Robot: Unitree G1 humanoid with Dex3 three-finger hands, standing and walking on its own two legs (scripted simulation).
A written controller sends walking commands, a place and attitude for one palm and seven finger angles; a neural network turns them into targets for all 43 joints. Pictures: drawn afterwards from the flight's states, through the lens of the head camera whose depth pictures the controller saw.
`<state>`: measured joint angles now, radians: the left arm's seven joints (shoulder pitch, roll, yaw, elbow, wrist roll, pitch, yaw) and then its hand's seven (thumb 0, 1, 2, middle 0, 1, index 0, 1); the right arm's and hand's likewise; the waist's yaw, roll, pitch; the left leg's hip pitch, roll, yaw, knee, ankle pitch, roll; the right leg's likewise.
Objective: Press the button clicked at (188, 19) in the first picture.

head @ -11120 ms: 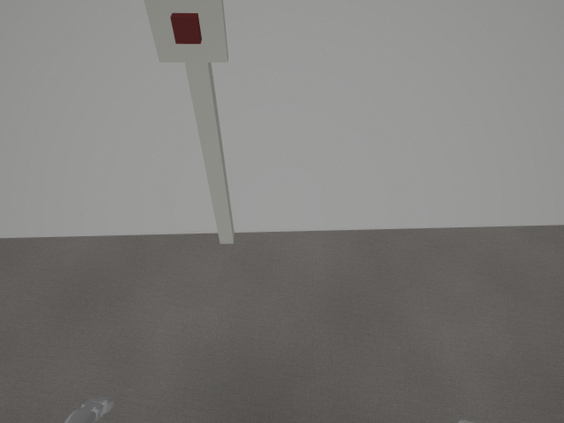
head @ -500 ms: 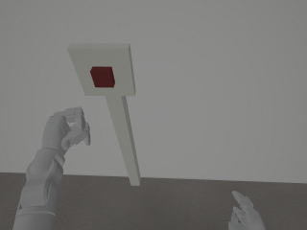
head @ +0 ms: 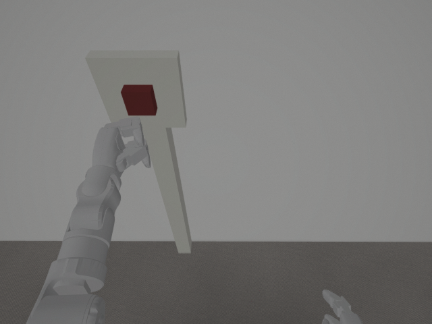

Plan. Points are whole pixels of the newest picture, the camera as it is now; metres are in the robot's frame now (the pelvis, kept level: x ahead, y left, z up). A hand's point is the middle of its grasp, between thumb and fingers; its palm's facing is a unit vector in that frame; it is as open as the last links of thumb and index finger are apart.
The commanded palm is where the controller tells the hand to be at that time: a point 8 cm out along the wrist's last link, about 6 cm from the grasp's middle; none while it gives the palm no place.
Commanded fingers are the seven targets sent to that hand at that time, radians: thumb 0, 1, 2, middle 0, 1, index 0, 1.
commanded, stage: aim a knuckle at the button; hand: left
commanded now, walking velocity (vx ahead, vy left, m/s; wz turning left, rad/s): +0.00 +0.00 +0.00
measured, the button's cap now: (140, 99) +0.51 +0.19 +0.15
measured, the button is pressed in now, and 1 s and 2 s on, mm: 0 0 0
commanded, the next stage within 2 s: press the button with the knuckle in 1.96 s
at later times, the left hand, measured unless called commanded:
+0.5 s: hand (141, 146) +0.41 +0.17 +0.12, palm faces +0.09 -1.00 -0.01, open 3.1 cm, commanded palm +0.38 +0.20 +0.13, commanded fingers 0.00 0.90 0.90 -1.30 -1.50 -1.30 -1.50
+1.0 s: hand (148, 137) +0.42 +0.15 +0.13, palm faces +0.06 -1.00 -0.01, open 3.1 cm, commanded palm +0.38 +0.20 +0.12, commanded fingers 0.00 0.90 0.90 -1.30 -1.50 -1.30 -1.50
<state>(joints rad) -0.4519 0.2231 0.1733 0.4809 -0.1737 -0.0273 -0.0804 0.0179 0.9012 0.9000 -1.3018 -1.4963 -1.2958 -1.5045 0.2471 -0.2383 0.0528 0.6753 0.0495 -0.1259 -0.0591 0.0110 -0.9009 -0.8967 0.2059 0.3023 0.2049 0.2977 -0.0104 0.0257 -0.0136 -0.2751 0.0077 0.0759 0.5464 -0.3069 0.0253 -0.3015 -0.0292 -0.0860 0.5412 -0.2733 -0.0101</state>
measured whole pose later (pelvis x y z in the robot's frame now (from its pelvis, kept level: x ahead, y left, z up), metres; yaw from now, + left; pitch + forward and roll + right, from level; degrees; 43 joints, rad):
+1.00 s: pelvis +0.00 -0.01 +0.00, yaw -1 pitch +4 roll +0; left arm -0.57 0.26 0.23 0.71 -0.16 -0.17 -0.09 0.02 0.90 0.90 -1.30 -1.50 -1.30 -1.50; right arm 0.30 -0.25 0.03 0.66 0.05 -0.07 -0.04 0.01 -0.90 -0.90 0.21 0.30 0.20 0.30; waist -0.03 0.03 -0.05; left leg -0.33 0.03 0.08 0.57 -0.32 0.02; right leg -0.36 -0.01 -0.08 0.56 -0.28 -0.02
